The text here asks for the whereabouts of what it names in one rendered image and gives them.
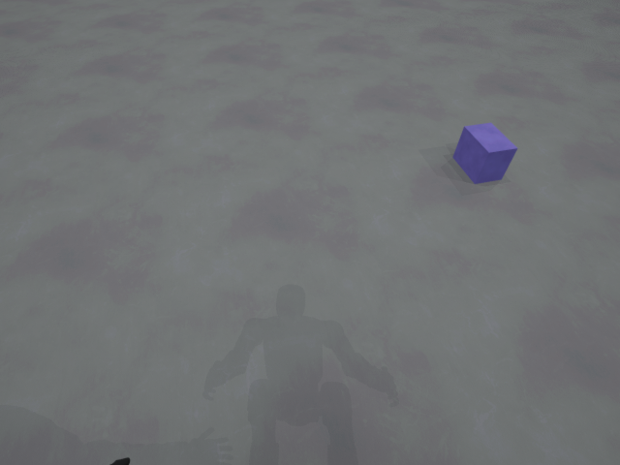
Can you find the carton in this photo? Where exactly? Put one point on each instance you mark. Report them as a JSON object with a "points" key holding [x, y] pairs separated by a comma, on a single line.
{"points": [[484, 153]]}

